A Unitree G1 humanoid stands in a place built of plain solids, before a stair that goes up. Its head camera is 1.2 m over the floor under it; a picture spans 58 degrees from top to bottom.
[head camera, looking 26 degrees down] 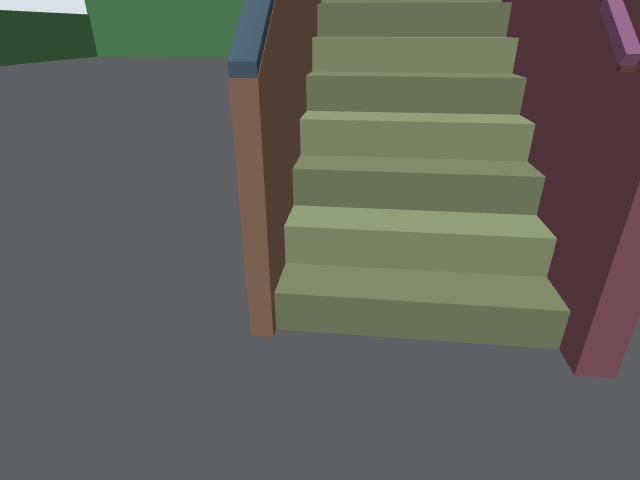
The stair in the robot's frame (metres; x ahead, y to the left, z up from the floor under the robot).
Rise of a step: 0.19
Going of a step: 0.26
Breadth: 1.20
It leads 6 degrees to the right of straight ahead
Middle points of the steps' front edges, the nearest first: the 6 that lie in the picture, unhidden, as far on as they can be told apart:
1.49 -0.40 0.19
1.75 -0.43 0.39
2.02 -0.46 0.58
2.28 -0.49 0.77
2.54 -0.52 0.96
2.80 -0.55 1.16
